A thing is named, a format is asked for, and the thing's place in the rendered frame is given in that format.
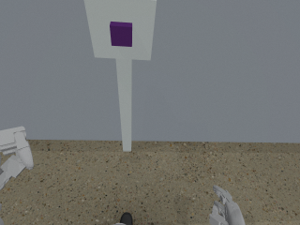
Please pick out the button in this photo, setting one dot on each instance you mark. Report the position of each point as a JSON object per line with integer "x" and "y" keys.
{"x": 121, "y": 34}

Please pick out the left robot hand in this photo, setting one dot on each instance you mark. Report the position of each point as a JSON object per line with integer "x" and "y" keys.
{"x": 13, "y": 141}

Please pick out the panel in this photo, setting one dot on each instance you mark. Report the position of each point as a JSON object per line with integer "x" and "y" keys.
{"x": 142, "y": 14}

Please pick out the robot left foot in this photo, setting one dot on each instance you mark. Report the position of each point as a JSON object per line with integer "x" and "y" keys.
{"x": 126, "y": 218}

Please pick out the right robot hand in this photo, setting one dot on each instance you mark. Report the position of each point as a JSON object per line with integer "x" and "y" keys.
{"x": 227, "y": 214}

